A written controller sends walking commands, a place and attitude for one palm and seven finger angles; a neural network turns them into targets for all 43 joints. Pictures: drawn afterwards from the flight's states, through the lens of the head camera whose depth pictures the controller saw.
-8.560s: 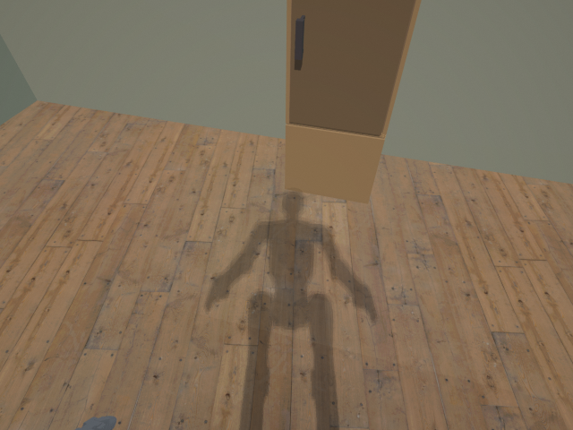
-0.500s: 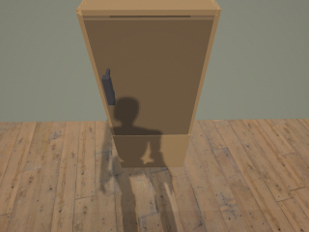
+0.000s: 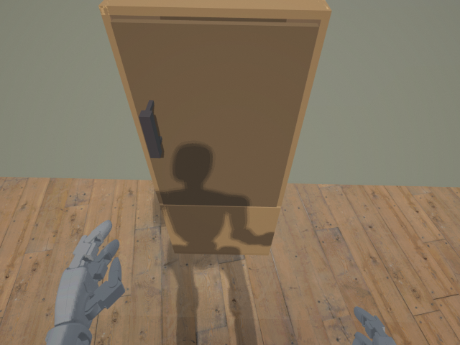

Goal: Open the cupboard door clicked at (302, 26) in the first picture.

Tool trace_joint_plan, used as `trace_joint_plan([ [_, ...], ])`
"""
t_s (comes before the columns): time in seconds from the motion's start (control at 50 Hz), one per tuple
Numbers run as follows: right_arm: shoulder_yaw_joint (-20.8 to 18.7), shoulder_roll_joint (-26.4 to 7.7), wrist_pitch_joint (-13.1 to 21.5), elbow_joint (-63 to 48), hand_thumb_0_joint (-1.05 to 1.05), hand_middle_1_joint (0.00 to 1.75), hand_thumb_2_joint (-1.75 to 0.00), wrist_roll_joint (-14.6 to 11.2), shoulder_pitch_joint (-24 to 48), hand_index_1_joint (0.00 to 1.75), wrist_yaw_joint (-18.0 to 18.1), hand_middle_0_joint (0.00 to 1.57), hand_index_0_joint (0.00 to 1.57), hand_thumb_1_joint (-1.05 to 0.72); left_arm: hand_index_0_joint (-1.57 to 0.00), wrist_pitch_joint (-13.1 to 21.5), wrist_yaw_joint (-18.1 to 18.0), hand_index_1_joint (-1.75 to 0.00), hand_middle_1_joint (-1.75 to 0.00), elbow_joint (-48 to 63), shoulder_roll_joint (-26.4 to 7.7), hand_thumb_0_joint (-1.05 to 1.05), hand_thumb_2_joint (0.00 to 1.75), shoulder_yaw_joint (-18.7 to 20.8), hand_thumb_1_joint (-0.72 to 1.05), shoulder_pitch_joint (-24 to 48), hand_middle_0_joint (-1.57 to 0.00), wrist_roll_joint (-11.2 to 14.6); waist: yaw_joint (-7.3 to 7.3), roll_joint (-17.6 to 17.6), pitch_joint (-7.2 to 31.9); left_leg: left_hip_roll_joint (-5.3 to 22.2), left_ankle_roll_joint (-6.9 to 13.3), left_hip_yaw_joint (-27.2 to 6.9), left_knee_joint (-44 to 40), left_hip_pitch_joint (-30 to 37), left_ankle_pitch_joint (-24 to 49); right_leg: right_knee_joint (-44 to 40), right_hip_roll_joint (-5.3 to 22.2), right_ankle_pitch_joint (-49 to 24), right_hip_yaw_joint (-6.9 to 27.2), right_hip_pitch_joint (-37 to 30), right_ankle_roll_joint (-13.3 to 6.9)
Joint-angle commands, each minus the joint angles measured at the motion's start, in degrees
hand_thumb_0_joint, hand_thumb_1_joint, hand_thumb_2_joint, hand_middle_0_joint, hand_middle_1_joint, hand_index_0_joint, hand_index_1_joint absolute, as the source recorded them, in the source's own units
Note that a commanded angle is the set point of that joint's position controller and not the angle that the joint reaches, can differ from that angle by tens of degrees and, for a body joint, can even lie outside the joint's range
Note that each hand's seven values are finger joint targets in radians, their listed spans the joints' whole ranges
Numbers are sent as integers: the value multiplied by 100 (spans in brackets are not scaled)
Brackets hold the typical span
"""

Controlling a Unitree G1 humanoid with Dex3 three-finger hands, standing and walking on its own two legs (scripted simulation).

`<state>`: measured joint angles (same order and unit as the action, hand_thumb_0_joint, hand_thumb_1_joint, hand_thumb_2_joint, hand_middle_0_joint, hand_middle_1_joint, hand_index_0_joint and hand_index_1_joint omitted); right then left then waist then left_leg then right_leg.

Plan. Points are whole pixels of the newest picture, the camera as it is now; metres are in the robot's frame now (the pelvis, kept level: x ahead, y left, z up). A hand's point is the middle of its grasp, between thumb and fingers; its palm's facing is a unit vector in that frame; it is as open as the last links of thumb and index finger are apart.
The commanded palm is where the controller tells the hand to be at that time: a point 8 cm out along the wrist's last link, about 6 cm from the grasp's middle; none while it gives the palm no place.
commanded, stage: raise the hand with hooked fingers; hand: left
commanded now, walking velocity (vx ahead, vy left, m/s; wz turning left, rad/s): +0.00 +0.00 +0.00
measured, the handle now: (153, 129) +0.58 +0.21 +0.04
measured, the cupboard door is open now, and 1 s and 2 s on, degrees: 0 0 0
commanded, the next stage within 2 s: move the hooked fingers beside the handle in 1.88 s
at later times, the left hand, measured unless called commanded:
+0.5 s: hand (97, 308) +0.19 +0.22 +0.00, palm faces -0.03 -1.00 -0.04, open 10.4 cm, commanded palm +0.16 +0.28 +0.00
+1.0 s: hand (63, 283) +0.22 +0.27 +0.03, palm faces +0.02 -1.00 -0.05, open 13.3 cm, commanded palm +0.19 +0.32 +0.04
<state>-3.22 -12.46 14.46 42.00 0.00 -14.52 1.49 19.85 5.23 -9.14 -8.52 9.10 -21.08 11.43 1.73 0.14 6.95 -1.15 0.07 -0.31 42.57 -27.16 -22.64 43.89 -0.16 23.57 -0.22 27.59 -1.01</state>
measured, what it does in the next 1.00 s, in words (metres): stands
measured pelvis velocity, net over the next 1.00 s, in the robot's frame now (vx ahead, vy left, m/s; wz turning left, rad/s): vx -0.04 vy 0.03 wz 0.02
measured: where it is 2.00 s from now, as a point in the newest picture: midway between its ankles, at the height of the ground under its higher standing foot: outside the picture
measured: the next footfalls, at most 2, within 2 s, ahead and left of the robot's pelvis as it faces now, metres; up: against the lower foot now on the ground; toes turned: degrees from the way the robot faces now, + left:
none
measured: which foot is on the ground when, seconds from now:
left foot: down 0.00-1.00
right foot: down 0.00-1.00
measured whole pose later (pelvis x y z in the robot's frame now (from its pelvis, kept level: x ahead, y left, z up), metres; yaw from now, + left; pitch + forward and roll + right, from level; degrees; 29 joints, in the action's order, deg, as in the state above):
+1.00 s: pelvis -0.04 +0.03 -0.03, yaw +1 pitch +10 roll -3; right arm 2.3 -15.1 12.9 29.3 -2.1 -15.2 3.2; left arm 16.9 22.5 -9.4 -20.3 18.9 -9.9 19.2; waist 0.5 -0.9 6.6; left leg -0.6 1.7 -2.7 58.9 -42.2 -27.0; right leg 54.2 -0.9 25.4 -2.7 39.1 0.4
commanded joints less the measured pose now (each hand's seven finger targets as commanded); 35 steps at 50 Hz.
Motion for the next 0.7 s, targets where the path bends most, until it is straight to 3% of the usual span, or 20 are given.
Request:
trace_joint_plan([
  [0.0, -376, -814, 410, -1551, 0, 30, -90, 3, 864, 30, -167, 20, 20, -90, -22, 1731, 1611, -48, -48, -140, -724, 0, 78, 632, 62, -1601, -22, 350, -530, 719, 494, -136, -117, 152, 1111, -1401, 1395, 913, 75, -2281, -56, 540, -16],
  [0.02, -395, -833, 361, -1666, 0, 30, -90, -54, 798, 30, -168, 20, 20, -90, -22, 1689, 1850, -50, -50, -270, -996, 0, 77, 947, 60, -1652, -22, 451, -638, 574, 586, -169, -89, 192, 1296, -1627, 1300, 1012, 119, -2161, 200, 548, -36],
  [0.04, -348, -883, 336, -1938, 0, 30, -90, -71, 872, 30, -136, 20, 20, -90, -22, 1562, 2039, -51, -51, 213, -979, 0, 76, 871, 57, -1293, -22, 648, -610, 394, 949, -220, -42, 251, 1430, -1754, 1149, 1035, 155, -1934, 347, 482, 1],
  [0.06, -337, -857, 311, -2094, 0, 30, -90, -114, 855, 30, -84, 20, 20, -90, -22, 1388, 2122, -53, -53, 505, -1112, 0, 75, 1078, 55, -1002, -22, 840, -584, 362, 1195, -235, -15, 261, 1554, -1829, 1025, 967, 176, -1701, 507, 423, 47],
  [0.08, -303, -839, 278, -2192, 0, 30, -90, -144, 825, 30, -21, 20, 20, -90, -23, 1237, 2138, -54, -54, 713, -1197, 0, 74, 1183, 53, -728, -23, 977, -522, 358, 1225, -249, 2, 266, 1699, -2016, 781, 788, 222, -1315, 768, 431, 122],
  [0.12, -253, -858, 276, -2274, 0, 30, -90, -111, 589, 30, 54, 20, 20, -90, -23, 1214, 2040, -57, -57, 1678, -1358, 0, 72, 1187, 48, 321, -23, 1072, -255, 84, 1327, -130, 71, 97, 1953, -1933, 809, 929, 90, -1092, 715, 876, 113],
  [0.14, -261, -802, 263, -2177, 0, 30, -90, -106, 466, 30, 81, 20, 20, -90, -23, 1263, 1970, -58, -58, 1984, -1362, 0, 71, 1178, 46, 421, -23, 1062, -218, -176, 1429, -52, 90, 95, 2039, -1791, 845, 883, 101, -1157, 762, 869, 131],
  [0.22, -125, -907, 217, -1930, 0, 30, -90, -34, 270, 30, 183, 20, 20, -90, -24, 1352, 1870, -64, -64, 2750, -1412, 0, 67, 733, 36, 1205, -24, 841, 152, -558, 1406, 117, 208, -118, 2171, -1475, 1128, 1217, -134, -1382, 319, 1451, -5],
  [0.28, -73, -915, 209, -1822, 0, 30, -90, -124, 330, 30, 241, 20, 20, -90, -24, 960, 1980, -69, -69, 2125, -1540, 0, 64, 796, 29, 946, -24, 758, 98, -559, 1181, 134, 201, -170, 2002, -1631, 825, 1017, -154, -803, 217, 1512, -30],
  [0.32, -41, -915, 181, -1831, 0, 30, -90, -177, 412, 30, 266, 20, 20, -90, -25, 547, 2078, -72, -72, 1689, -1756, 0, 62, 1076, 25, 748, -25, 865, -68, -559, 1261, 112, 194, -192, 1899, -1687, 840, 898, -157, -709, 269, 1244, -32],
  [0.34, -22, -888, 148, -1915, 0, 30, -90, -200, 394, 30, 263, 20, 20, -90, -25, 363, 2090, -74, -74, 1720, -1802, 0, 61, 1195, 22, 589, -25, 905, -161, -501, 1507, 92, 190, -156, 1793, -1668, 892, 823, -103, -759, 282, 983, 9],
  [0.36, -11, -862, 101, -1960, 0, 30, -90, -224, 417, 30, 268, 20, 20, -90, -25, 161, 2058, -75, -75, 1552, -1906, 0, 60, 1388, 20, 420, -25, 964, -233, -294, 1545, 75, 174, -144, 1677, -1725, 850, 683, -66, -661, 325, 739, 51],
  [0.4, 42, -806, 48, -2056, 0, 30, -90, -232, 468, 30, 257, 20, 20, -90, -25, -64, 1958, -78, -78, 1552, -1916, 0, 58, 1516, 15, 338, -25, 1063, -325, -314, 1493, 55, 152, -142, 1472, -1705, 832, 544, -25, -565, 300, 559, 79],
  [0.42, 58, -792, 43, -2055, 0, 30, -90, -213, 530, 30, 263, 20, 20, -90, -25, -108, 1911, -80, -80, 1398, -1997, 0, 57, 1670, 13, 370, -25, 1118, -392, -99, 1446, 72, 140, -197, 1424, -1721, 894, 581, -64, -592, 251, 482, 46],
  [0.44, 67, -782, 56, -2087, 0, 30, -90, -205, 476, 30, 259, 20, 20, -90, -26, -57, 1848, -81, -81, 1533, -1901, 0, 56, 1589, 11, 380, -26, 1107, -375, -143, 1500, 68, 144, -172, 1353, -1661, 895, 570, -45, -601, 215, 515, 66],
  [0.48, 69, -786, 103, -2044, 0, 30, -90, -194, 425, 30, 233, 20, 20, -90, -26, 88, 1725, -84, -84, 1453, -1719, 0, 54, 1462, 6, 425, -26, 1097, -288, -70, 1224, 62, 133, -187, 1215, -1612, 722, 522, -83, -322, 70, 765, 61],
  [0.54, 76, -902, 185, -2003, 0, 30, -90, -183, 338, 30, 231, 20, 20, -90, -27, 361, 1679, -88, -88, 1290, -1757, 0, 51, 1352, -1, 734, -27, 1049, -183, 100, 927, 71, 146, -219, 1095, -1665, 345, 438, -106, 310, 23, 1061, 24],
  [0.6, 84, -995, 259, -2009, 0, 30, -90, -210, 211, 30, 247, 20, 20, -90, -27, 479, 1709, -93, -93, 1152, -1774, 0, 48, 1227, -8, 918, -27, 989, -123, -61, 765, 56, 153, -220, 884, -1570, -134, 358, -100, 783, -63, 1281, 9],
  [0.64, 74, -1065, 278, -2015, 0, 30, -90, -222, 158, 30, 282, 20, 20, -90, -27, 528, 1752, -96, -96, 1303, -2068, 0, 46, 1408, -13, 1209, -27, 1008, -177, -248, 1017, 43, 159, -217, 826, -1405, -119, 388, -101, 709, -42, 1151, -24],
  [0.68, 82, -1063, 293, -2020, 0, 30, -90, -237, 101, 30, 292, 20, 20, -90, -28, 512, 1746, -99, -99, 1311, -2004, 0, 44, 1367, -17, 1136, -28, 982, -187, -352, 1054, 60, 151, -250, 688, -1150, 72, 470, -140, 318, -199, 1100, -45],
])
